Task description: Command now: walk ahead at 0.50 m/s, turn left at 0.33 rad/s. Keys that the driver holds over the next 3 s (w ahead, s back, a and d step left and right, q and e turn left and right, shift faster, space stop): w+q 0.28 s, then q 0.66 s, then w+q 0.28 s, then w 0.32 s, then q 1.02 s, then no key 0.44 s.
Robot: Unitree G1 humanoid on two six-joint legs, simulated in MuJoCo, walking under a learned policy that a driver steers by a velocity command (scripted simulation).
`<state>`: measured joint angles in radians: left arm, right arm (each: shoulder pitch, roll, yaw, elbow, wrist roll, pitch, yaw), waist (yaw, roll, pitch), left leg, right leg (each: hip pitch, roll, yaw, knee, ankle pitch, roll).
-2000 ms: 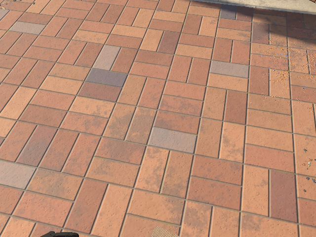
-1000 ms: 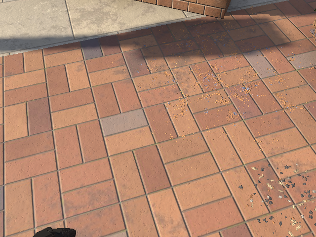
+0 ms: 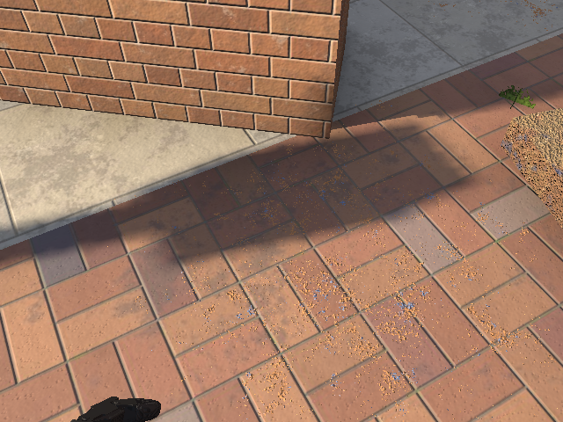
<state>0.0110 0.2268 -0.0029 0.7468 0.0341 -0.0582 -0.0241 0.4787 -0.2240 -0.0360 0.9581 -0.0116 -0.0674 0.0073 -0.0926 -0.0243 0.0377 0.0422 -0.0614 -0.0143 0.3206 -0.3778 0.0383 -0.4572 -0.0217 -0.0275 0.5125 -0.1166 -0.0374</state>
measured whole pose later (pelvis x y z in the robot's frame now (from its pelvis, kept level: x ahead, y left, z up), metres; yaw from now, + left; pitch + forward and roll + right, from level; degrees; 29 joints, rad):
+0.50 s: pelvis +0.23 +0.02 -0.01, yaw +16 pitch +1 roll -2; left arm 0.37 0.22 0.04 0.92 0.01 -0.06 0.03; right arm 0.07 -0.23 -0.04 0.76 -0.05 -0.02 0.06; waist 0.05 0.03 0.07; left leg -0.48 0.00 0.10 0.57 -0.08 0.11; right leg 0.00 -0.04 -0.30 0.48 -0.44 0.01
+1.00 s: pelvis +0.30 +0.03 +0.01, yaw +34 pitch +2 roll -1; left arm 0.15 0.26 0.05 0.77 0.02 0.04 0.03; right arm 0.26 -0.28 -0.09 0.78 -0.02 0.04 0.01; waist -0.05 0.00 0.03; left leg -0.33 -0.17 -0.18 0.42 -0.09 0.10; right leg -0.42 0.02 0.08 0.79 -0.40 0.03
